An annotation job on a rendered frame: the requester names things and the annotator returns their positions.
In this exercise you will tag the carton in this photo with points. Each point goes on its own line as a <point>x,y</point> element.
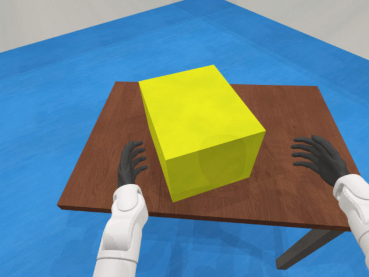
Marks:
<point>204,134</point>

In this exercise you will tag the robot left forearm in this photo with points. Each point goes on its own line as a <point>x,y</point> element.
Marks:
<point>120,244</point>

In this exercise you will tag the left robot hand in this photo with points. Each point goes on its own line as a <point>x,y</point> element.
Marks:
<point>126,172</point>

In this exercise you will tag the table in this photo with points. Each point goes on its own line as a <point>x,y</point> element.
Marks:
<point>276,193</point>

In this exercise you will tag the right robot hand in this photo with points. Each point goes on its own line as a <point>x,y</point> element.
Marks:
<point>326,159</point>

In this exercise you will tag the robot right forearm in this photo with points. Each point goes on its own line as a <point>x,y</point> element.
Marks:
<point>352,193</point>

